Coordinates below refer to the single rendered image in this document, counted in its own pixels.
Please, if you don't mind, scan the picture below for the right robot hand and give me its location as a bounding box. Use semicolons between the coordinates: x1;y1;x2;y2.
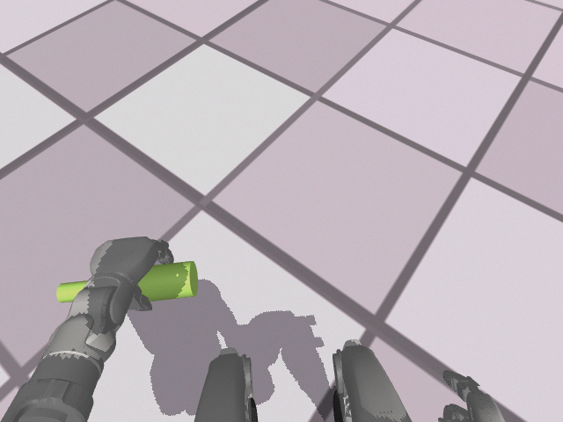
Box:
438;370;506;422

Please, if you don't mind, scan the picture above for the left robot arm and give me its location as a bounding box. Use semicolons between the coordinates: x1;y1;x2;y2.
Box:
1;273;135;422

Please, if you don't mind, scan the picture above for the bottle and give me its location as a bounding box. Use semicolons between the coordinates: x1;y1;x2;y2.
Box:
56;261;198;302

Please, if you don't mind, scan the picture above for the left robot hand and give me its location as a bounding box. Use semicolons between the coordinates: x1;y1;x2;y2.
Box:
90;236;174;311

